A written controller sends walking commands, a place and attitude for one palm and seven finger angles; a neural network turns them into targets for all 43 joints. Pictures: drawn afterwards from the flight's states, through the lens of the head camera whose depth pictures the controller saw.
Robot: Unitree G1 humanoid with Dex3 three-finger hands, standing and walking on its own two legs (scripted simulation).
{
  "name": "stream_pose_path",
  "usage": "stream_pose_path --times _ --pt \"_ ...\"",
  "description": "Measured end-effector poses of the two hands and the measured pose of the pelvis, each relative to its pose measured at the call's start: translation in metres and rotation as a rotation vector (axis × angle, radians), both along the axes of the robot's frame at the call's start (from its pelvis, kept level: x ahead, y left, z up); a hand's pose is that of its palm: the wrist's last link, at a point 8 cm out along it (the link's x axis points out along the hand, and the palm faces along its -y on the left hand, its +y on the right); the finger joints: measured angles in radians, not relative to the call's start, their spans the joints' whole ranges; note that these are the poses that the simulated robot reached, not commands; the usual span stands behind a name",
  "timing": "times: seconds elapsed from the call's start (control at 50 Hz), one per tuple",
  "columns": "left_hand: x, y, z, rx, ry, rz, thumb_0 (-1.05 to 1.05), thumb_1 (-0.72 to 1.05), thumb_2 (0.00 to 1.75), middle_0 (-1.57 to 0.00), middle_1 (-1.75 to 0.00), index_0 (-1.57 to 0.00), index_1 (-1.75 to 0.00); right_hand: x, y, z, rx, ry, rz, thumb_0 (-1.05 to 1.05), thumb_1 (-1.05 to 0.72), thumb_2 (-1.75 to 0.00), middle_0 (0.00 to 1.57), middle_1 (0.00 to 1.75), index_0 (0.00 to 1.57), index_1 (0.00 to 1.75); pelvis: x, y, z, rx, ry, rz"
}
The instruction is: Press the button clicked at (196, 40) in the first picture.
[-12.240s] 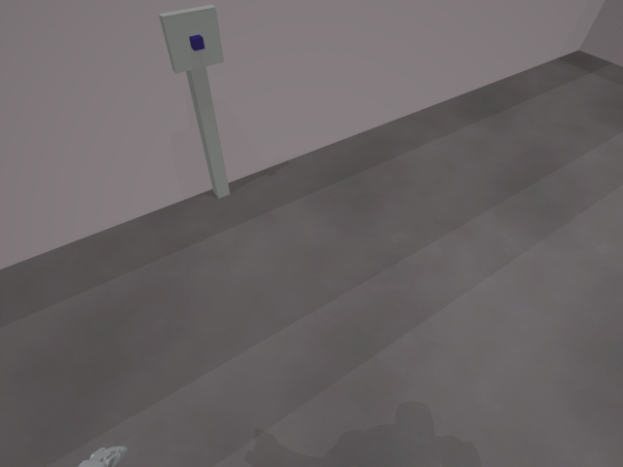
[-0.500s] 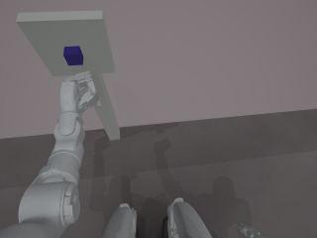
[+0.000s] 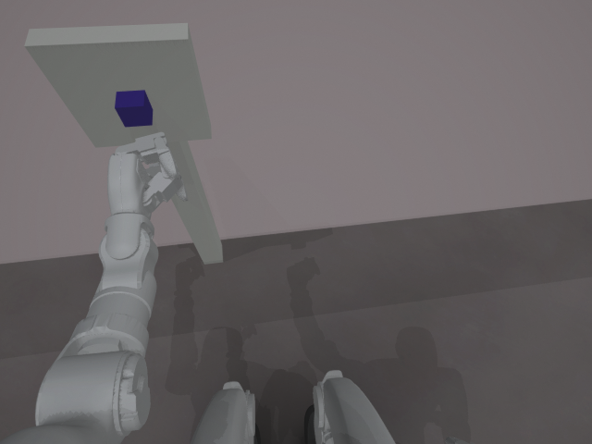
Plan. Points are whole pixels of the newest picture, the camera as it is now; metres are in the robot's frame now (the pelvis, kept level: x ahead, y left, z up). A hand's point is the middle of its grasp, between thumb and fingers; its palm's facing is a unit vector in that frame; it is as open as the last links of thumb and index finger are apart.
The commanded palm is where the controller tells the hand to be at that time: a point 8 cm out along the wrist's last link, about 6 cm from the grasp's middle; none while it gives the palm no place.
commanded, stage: aim a knuckle at the button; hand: left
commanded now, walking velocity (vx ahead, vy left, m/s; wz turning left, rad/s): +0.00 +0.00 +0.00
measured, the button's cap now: (134, 106) +0.56 +0.20 +0.07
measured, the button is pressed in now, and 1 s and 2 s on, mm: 0 0 2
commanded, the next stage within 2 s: press the button with the knuckle in 1.26 s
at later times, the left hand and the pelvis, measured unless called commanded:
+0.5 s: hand (180, 176) +0.47 +0.14 +0.02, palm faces +0.09 -1.00 -0.01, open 3.1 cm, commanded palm +0.43 +0.20 +0.03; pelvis -0.01 +0.00 -0.01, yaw +0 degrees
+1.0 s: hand (179, 178) +0.46 +0.14 +0.03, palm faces +0.09 -1.00 -0.03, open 3.1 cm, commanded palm +0.43 +0.20 +0.03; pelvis +0.00 -0.01 +0.00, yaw +0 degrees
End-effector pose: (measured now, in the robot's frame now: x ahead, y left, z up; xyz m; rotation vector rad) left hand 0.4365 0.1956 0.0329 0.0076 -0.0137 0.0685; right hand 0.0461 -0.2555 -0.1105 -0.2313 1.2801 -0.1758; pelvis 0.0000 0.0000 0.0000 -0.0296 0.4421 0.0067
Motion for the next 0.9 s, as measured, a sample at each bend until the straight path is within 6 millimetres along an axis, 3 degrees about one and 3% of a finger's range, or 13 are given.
stream_pose_path --times 0.24,0.42,0.5,0.7,0.9 --pt "-0.013 0.019 -0.002 0.026 -0.007 0.046 0.02 0.90 0.90 -1.30 -1.50 -1.30 -1.50 0.008 0.001 -0.001 -0.002 -0.021 0.025 0.00 -0.90 -0.90 0.21 0.30 0.20 0.29 -0.004 0.000 0.000 0.000 -0.011 0.006" --pt "0.003 -0.003 -0.004 0.000 0.021 -0.008 0.02 0.90 0.90 -1.30 -1.50 -1.30 -1.50 0.012 -0.002 -0.004 -0.015 -0.025 0.036 0.00 -0.90 -0.90 0.21 0.30 0.20 0.29 -0.006 0.000 -0.004 -0.003 0.001 0.015" --pt "0.008 -0.002 -0.009 -0.001 0.024 0.026 0.02 0.90 0.90 -1.30 -1.50 -1.30 -1.50 0.009 -0.003 -0.005 -0.016 -0.026 0.021 0.00 -0.90 -0.90 0.21 0.30 0.20 0.29 -0.005 -0.001 -0.006 0.002 0.010 0.003" --pt "-0.006 0.017 -0.001 0.035 0.011 0.033 0.02 0.91 0.90 -1.30 -1.50 -1.30 -1.50 0.000 0.000 -0.005 0.015 0.019 0.001 0.00 -0.90 -0.90 0.21 0.30 0.20 0.29 -0.001 -0.004 0.000 0.005 0.001 -0.001" --pt "-0.006 -0.001 0.000 -0.002 0.003 0.008 0.02 0.90 0.90 -1.30 -1.50 -1.30 -1.50 0.013 -0.006 0.002 -0.015 -0.031 0.024 0.00 -0.90 -0.90 0.21 0.30 0.20 0.29 -0.001 -0.005 0.002 0.001 -0.009 0.012"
